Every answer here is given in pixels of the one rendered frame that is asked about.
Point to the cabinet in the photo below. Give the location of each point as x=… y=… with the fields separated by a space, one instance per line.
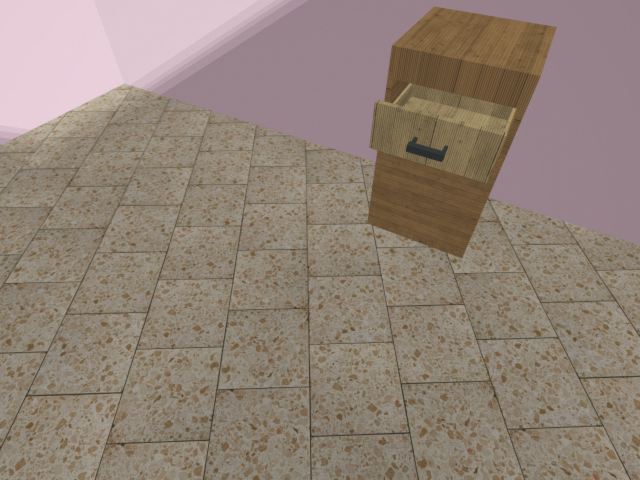
x=484 y=57

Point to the drawer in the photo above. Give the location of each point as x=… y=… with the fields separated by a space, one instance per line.
x=474 y=130

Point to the handle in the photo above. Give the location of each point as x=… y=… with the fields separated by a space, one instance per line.
x=428 y=152

